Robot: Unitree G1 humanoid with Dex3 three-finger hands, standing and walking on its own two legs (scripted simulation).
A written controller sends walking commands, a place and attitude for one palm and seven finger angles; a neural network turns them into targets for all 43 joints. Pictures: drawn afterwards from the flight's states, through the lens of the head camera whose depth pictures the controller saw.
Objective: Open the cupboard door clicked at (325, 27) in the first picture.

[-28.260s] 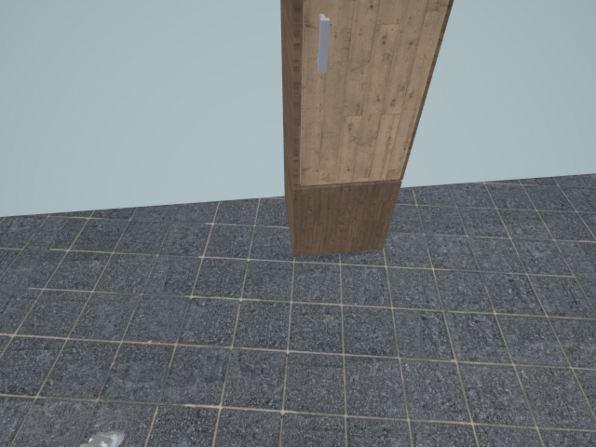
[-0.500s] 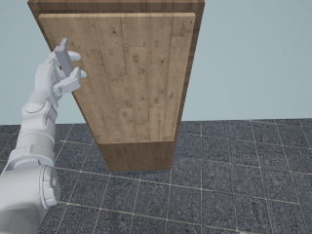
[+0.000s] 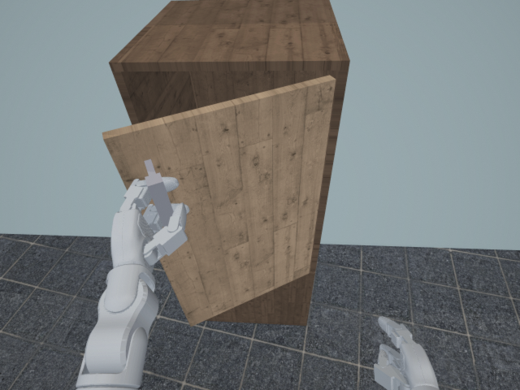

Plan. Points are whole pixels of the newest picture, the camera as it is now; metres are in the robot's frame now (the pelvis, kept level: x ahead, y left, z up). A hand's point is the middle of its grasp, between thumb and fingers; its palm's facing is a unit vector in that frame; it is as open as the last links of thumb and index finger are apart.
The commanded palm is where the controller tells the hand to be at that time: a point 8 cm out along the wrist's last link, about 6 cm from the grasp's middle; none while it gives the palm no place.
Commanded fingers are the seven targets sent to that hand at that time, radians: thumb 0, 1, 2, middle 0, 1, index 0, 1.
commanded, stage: pull the door open along its arc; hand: left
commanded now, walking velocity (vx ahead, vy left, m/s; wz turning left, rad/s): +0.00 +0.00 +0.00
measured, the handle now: (162, 201) +0.35 +0.18 +0.14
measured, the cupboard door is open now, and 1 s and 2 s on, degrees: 29 47 46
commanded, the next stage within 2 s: open thumb and fingers to let go in 0.30 s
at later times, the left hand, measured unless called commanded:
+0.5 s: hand (222, 270) +0.24 +0.07 +0.14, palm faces +0.37 -0.93 +0.00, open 6.7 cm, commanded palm +0.18 +0.11 +0.14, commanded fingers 0.00 0.48 0.72 -0.37 -1.30 -0.37 -1.30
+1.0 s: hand (204, 278) +0.22 +0.08 +0.15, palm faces +0.37 -0.93 +0.02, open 13.6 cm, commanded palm +0.18 +0.11 +0.14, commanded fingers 0.00 -0.50 0.30 -0.22 -0.75 -0.22 -0.75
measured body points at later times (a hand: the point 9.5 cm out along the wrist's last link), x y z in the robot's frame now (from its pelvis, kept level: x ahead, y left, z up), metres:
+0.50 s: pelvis +0.00 -0.03 +0.00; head -0.02 -0.07 +0.45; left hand +0.21 +0.11 +0.14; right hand +0.21 -0.22 -0.10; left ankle -0.05 +0.12 -0.73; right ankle +0.01 -0.10 -0.73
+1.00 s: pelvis -0.03 -0.01 +0.00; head -0.07 -0.04 +0.45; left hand +0.20 +0.13 +0.15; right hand +0.19 -0.20 -0.08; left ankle -0.05 +0.12 -0.73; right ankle +0.01 -0.10 -0.73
